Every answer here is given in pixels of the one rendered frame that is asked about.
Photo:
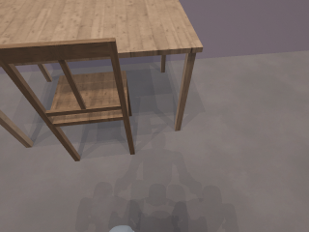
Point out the table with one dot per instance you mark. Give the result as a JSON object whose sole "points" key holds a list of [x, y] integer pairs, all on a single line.
{"points": [[141, 28]]}

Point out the chair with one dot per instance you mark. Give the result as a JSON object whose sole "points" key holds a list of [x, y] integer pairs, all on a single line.
{"points": [[79, 99]]}

